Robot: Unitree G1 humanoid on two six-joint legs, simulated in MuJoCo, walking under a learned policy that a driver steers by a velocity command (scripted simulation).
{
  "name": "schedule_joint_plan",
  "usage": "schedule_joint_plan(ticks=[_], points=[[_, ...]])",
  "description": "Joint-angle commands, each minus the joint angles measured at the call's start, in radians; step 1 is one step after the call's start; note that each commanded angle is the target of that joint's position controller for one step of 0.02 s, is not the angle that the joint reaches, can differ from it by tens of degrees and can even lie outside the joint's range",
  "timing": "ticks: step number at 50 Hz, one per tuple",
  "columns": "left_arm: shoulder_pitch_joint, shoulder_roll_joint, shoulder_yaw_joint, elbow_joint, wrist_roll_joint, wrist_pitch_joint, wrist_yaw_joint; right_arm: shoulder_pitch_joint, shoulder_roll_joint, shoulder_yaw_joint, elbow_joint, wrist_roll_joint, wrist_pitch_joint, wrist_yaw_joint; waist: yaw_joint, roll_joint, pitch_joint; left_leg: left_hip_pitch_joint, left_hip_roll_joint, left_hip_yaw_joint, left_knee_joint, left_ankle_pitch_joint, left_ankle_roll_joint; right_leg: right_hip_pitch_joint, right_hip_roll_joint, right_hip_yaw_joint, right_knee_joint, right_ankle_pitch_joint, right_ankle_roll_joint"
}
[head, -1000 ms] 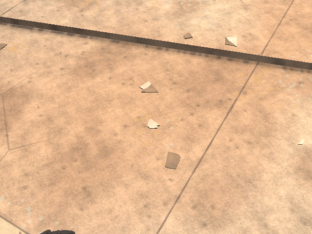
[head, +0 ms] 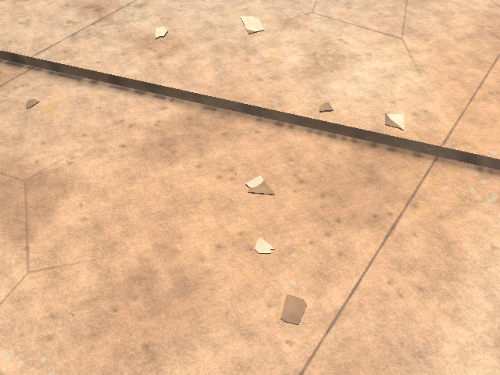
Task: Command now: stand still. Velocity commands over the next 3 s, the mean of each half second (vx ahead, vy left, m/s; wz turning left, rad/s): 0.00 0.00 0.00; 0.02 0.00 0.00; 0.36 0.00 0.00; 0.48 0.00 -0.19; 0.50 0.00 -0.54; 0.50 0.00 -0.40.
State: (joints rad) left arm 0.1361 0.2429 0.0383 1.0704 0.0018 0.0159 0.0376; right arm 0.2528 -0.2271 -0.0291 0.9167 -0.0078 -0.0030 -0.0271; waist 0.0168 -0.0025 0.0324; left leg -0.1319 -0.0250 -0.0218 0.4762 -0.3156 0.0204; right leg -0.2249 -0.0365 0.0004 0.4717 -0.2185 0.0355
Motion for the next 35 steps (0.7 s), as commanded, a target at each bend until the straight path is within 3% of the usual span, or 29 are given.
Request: schedule_joint_plan(ticks=[1, 17, 35], points=[[0.001, 0.109, 0.019, -0.016, 0.0, -0.006, 0.005, 0.027, -0.107, -0.02, -0.014, 0.001, -0.01, -0.005, 0.002, 0.01, -0.016, -0.095, 0.055, -0.046, -0.104, 0.229, 0.011, 0.084, -0.015, 0.018, -0.044, 0.165, -0.025], [0.051, 0.086, 0.013, 0.036, -0.001, -0.004, 0.013, 0.063, -0.084, -0.004, 0.089, 0.003, -0.011, -0.007, -0.003, 0.008, 0.007, -0.105, 0.046, -0.032, -0.127, 0.172, 0.01, 0.069, -0.007, 0.013, -0.059, 0.134, -0.024], [0.113, 0.059, 0.004, 0.051, -0.003, -0.005, 0.017, 0.106, -0.06, 0.007, 0.144, 0.006, -0.011, -0.007, -0.009, 0.004, 0.02, -0.112, 0.04, -0.021, -0.13, 0.167, 0.009, 0.059, -0.002, 0.011, -0.057, 0.135, -0.027]])
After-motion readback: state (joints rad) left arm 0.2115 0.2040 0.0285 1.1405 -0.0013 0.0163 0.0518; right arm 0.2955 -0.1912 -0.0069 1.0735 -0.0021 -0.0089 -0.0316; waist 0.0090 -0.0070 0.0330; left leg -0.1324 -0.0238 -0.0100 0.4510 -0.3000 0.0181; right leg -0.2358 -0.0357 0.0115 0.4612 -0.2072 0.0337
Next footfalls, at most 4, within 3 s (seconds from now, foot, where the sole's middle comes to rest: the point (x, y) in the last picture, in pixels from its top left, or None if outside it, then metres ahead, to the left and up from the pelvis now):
1.64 left None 0.47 0.08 -0.78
2.22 right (329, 297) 0.75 -0.19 -0.78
2.70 left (301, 206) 1.10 -0.13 -0.78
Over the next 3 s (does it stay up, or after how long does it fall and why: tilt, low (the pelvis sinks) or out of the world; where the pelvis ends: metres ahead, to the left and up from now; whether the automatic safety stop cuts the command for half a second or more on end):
stays up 1.03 -0.21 0.01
